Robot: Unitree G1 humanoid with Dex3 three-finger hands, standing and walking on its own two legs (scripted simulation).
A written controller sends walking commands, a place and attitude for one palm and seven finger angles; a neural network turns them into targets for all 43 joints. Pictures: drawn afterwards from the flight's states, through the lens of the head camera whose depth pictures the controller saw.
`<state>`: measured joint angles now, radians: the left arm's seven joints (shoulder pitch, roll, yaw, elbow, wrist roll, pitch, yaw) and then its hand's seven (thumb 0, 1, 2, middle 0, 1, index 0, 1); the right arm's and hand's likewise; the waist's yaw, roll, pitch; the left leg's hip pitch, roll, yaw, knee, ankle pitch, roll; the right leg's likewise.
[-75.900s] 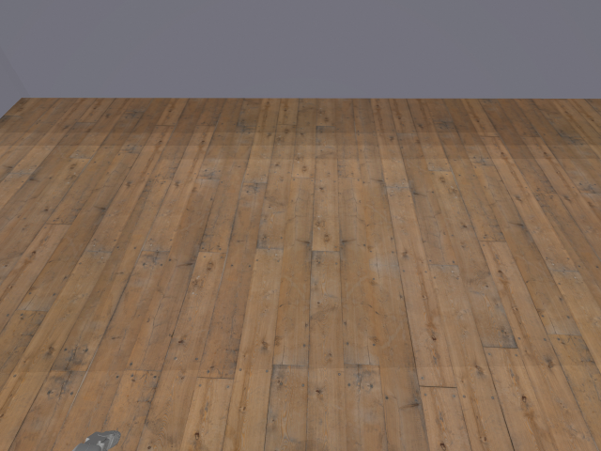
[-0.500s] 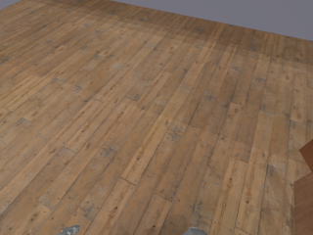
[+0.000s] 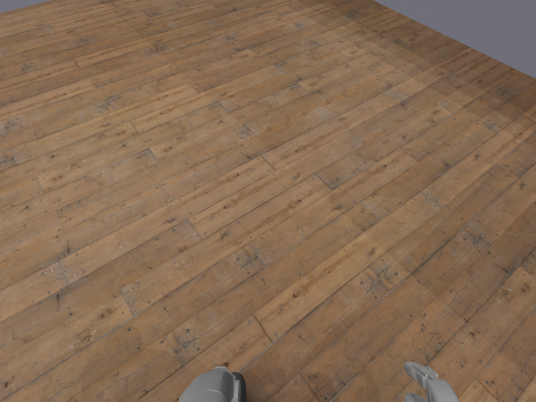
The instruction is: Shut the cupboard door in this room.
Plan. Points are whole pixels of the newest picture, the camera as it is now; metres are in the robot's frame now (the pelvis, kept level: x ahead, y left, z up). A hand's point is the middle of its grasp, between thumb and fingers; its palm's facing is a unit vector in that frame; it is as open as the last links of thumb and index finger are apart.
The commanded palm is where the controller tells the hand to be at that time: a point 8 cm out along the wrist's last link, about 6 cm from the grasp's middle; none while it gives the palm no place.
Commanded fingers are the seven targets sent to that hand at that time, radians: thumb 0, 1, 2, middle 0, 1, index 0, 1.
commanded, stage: turn to face it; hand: left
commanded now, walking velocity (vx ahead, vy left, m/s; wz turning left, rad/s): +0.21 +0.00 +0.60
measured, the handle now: out of the picture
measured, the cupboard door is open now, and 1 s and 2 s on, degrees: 27 27 27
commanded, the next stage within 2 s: none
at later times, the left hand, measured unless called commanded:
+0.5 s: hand (187, 344) +0.21 +0.16 -0.16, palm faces -0.03 -0.98 -0.20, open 7.3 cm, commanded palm none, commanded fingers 0.00 0.90 0.90 -0.20 -0.30 -0.20 -0.30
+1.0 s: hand (187, 260) +0.36 +0.20 -0.14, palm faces -0.33 -0.92 -0.23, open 7.4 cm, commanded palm none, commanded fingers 0.00 0.90 0.90 -0.20 -0.30 -0.20 -0.30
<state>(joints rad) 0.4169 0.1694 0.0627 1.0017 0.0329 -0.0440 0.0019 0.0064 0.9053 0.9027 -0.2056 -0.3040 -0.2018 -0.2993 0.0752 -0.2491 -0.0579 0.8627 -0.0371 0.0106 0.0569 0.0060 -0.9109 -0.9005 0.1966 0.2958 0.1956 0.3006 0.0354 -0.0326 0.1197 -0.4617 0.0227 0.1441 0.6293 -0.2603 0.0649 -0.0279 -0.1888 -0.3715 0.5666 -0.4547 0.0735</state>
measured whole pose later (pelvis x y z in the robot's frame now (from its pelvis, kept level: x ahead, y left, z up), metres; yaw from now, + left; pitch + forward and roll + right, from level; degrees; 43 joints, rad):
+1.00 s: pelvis +0.18 +0.03 +0.02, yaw -22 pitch +0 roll -3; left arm 0.14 0.27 0.10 0.88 0.03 0.08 -0.03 0.01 0.91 0.90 -0.20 -0.30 -0.20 -0.30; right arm 0.21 -0.19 -0.03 0.91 -0.03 0.01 -0.03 0.00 -0.90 -0.90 0.21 0.30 0.20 0.30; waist 0.00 0.00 0.08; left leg -0.21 0.12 0.19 0.49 -0.28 0.02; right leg -0.43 -0.03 -0.05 0.91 -0.42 0.05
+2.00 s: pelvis +0.17 +0.02 +0.00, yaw -57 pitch +1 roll -1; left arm 0.15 0.21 0.07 0.87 0.03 0.04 -0.01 0.01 0.91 0.90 -0.20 -0.30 -0.20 -0.30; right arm 0.22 -0.27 -0.07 0.93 -0.02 0.07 -0.02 0.01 -0.91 -0.90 0.20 0.30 0.20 0.30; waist -0.02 0.06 0.08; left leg -0.49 0.12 0.08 1.03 -0.47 -0.07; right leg -0.27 0.00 -0.03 0.58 -0.33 0.00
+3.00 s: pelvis +0.22 -0.01 +0.00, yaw -91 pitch +1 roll -1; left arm 0.19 0.23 0.07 0.91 0.03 0.06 -0.01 0.01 0.90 0.90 -0.21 -0.30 -0.20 -0.30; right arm 0.18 -0.24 -0.04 0.87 -0.01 0.03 -0.02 0.00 -0.91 -0.90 0.20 0.30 0.20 0.30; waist 0.00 -0.02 0.06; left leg -0.37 0.06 0.06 0.66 -0.32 -0.08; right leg -0.29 0.01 0.09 0.57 -0.31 0.03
